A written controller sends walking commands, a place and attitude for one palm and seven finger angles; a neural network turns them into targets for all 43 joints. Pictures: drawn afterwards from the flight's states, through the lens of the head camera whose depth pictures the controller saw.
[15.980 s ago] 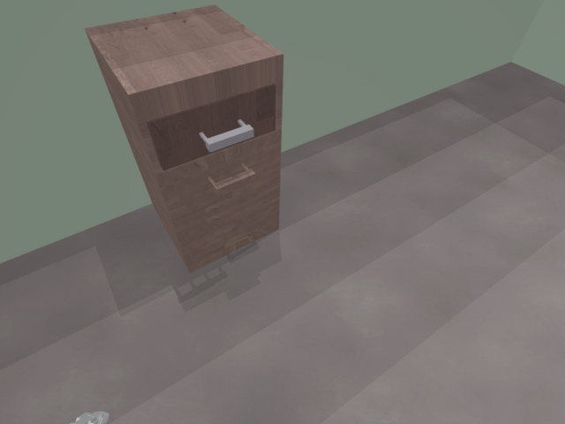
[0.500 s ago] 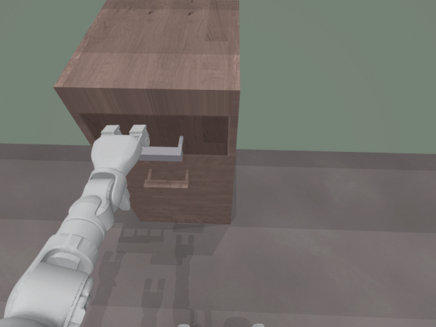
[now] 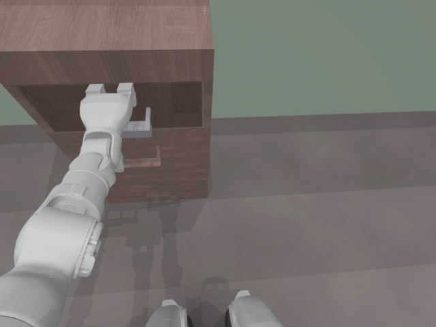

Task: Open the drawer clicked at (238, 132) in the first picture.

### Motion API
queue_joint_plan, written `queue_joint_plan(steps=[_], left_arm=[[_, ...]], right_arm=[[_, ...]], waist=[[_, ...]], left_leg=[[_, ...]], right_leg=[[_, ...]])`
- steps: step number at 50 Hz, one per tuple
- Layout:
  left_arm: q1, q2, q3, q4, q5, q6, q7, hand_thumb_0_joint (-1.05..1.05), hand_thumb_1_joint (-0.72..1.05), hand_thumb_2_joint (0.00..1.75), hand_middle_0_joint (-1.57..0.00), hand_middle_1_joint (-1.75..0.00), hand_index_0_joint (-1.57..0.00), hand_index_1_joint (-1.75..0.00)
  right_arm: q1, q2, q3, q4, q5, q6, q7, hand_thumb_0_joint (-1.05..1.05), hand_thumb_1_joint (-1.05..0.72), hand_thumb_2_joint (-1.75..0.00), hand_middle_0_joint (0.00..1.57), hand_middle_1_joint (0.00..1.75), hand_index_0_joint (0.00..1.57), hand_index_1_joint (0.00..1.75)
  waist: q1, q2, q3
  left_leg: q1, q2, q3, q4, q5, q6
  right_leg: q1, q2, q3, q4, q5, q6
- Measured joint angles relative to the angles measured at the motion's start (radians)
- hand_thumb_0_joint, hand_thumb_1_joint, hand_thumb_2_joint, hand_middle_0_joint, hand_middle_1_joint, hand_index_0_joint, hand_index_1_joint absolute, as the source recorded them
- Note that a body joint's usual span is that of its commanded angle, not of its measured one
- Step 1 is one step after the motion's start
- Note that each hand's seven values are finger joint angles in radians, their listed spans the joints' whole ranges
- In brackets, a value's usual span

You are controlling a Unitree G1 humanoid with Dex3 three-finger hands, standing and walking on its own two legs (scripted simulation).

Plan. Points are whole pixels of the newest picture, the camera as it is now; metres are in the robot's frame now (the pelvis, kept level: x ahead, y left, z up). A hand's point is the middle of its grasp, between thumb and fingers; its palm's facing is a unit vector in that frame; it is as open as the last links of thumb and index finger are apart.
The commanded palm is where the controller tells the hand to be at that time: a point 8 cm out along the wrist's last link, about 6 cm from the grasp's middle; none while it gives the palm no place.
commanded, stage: move the hooked fingers above the handle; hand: left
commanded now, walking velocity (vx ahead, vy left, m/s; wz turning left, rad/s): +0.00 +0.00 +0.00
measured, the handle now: (120, 121) +0.58 +0.17 -0.07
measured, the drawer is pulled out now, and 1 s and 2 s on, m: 0.00 0.00 0.00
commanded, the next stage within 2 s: lower the fingers behind the handle in 0.76 s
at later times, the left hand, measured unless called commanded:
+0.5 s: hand (119, 124) +0.53 +0.15 -0.01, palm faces -0.07 -0.01 -1.00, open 13.8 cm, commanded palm +0.52 +0.14 +0.05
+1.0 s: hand (115, 128) +0.52 +0.16 -0.01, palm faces -0.07 +0.00 -1.00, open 13.8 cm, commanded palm +0.51 +0.15 +0.04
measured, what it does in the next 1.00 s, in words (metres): stands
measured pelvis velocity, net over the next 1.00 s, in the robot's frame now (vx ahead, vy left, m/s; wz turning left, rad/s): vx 0.01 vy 0.00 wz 0.00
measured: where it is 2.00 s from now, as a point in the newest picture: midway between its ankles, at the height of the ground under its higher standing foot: outside the picture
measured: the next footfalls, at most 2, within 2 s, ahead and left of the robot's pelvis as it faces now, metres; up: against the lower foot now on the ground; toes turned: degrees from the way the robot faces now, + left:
none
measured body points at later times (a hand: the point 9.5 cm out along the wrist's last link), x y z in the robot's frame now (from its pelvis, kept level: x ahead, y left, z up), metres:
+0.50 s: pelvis +0.01 +0.01 -0.01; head +0.14 +0.01 +0.42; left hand +0.53 +0.15 +0.04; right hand -0.03 -0.25 -0.13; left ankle +0.01 +0.09 -0.67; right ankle +0.01 -0.11 -0.67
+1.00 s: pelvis +0.01 +0.00 +0.00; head +0.14 +0.01 +0.43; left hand +0.52 +0.16 +0.04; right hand +0.01 -0.27 -0.13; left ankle +0.01 +0.09 -0.67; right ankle +0.01 -0.11 -0.67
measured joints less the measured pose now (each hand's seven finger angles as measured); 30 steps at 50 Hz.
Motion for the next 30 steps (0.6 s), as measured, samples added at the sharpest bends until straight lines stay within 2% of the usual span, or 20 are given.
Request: queue_joint_plan(steps=[6, 10, 16, 23, 30], left_arm=[[-0.079, 0.023, 0.012, 0.045, 0.003, 0.021, -0.004, 0.00, -0.49, 0.30, -0.32, -1.20, -0.32, -1.20], [-0.101, 0.033, 0.016, 0.041, 0.003, 0.036, -0.015, 0.00, -0.49, 0.30, -0.32, -1.20, -0.32, -1.20], [-0.077, 0.030, 0.025, 0.001, -0.004, 0.042, -0.027, 0.00, -0.49, 0.30, -0.32, -1.20, -0.33, -1.22], [-0.045, 0.011, -0.008, -0.009, -0.019, 0.039, -0.034, 0.00, -0.49, 0.30, -0.32, -1.20, -0.32, -1.21], [-0.034, -0.010, -0.013, -0.016, -0.013, 0.026, -0.008, 0.00, -0.49, 0.30, -0.32, -1.20, -0.32, -1.21]], right_arm=[[0.016, -0.001, 0.010, 0.002, -0.007, -0.010, 0.000, 0.01, -0.91, -0.90, 0.21, 0.30, 0.20, 0.30], [0.026, -0.002, 0.011, -0.002, -0.009, -0.008, 0.000, 0.01, -0.91, -0.90, 0.21, 0.30, 0.20, 0.30], [0.035, 0.002, 0.015, -0.003, -0.008, 0.005, -0.002, 0.01, -0.91, -0.90, 0.21, 0.30, 0.20, 0.30], [0.027, 0.012, 0.017, -0.004, -0.004, 0.009, -0.003, 0.01, -0.91, -0.90, 0.21, 0.30, 0.20, 0.30], [0.001, 0.010, 0.014, -0.010, -0.008, 0.013, -0.001, 0.01, -0.91, -0.90, 0.21, 0.30, 0.20, 0.30]], waist=[[-0.031, 0.006, -0.003], [-0.040, 0.012, -0.002], [-0.031, 0.016, 0.000], [-0.015, 0.013, 0.001], [-0.008, 0.009, -0.007]], left_leg=[[-0.076, 0.003, -0.001, 0.050, -0.014, 0.005], [-0.109, 0.007, 0.000, 0.073, -0.024, 0.007], [-0.106, 0.011, 0.005, 0.072, -0.030, 0.010], [-0.068, 0.008, -0.003, 0.048, -0.028, 0.009], [-0.046, 0.006, -0.012, 0.040, -0.030, 0.005]], right_leg=[[-0.071, 0.002, -0.003, 0.040, -0.010, 0.004], [-0.103, 0.005, -0.002, 0.057, -0.015, 0.007], [-0.100, 0.010, 0.003, 0.051, -0.015, 0.010], [-0.057, 0.008, -0.003, 0.022, -0.013, 0.010], [-0.032, 0.007, -0.011, 0.012, -0.018, 0.007]])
